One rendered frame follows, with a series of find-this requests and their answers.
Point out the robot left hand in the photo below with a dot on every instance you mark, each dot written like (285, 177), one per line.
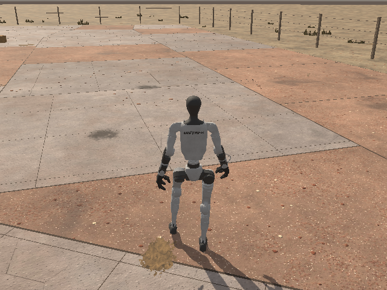
(159, 181)

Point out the left robot upper arm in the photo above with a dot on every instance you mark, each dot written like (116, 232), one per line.
(171, 137)

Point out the left robot shin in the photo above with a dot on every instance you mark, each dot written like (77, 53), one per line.
(174, 207)

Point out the right robot upper arm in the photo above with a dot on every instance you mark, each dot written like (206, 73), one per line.
(211, 127)

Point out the robot right hand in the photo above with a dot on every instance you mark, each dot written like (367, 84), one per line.
(220, 170)

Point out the robot right foot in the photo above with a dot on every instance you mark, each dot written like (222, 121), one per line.
(202, 245)

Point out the right robot forearm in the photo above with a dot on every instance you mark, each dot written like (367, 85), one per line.
(222, 159)

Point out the left robot forearm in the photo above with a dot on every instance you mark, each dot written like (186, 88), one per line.
(164, 163)

